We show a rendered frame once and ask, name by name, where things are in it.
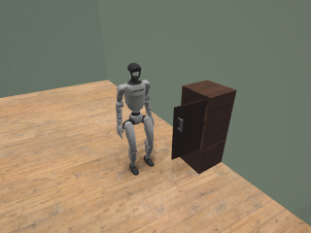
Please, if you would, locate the handle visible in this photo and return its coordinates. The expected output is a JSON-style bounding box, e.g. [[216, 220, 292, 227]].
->
[[177, 117, 184, 132]]

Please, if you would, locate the right robot forearm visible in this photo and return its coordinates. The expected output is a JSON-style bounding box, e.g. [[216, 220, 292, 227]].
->
[[116, 102, 122, 125]]

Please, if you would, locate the robot left shin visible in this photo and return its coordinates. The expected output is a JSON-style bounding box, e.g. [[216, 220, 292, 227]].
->
[[145, 145, 154, 159]]

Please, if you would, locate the robot left upper arm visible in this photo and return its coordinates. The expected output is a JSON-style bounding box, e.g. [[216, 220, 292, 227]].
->
[[142, 80, 151, 101]]

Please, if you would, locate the cupboard door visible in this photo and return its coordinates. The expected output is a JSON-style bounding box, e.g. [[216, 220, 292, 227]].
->
[[171, 99, 207, 160]]

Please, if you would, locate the robot right upper arm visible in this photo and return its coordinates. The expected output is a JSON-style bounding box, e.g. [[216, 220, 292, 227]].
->
[[117, 83, 127, 108]]

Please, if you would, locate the right robot hand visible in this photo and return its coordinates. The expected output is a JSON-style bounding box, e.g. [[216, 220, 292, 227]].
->
[[116, 124, 124, 139]]

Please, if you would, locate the robot right foot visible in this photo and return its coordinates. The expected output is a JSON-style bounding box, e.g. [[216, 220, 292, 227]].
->
[[129, 163, 139, 176]]

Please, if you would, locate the left robot forearm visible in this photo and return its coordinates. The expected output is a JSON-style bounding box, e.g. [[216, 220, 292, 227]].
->
[[144, 99, 152, 116]]

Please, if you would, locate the left robot hand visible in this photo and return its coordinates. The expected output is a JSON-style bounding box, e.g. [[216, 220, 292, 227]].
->
[[148, 115, 155, 127]]

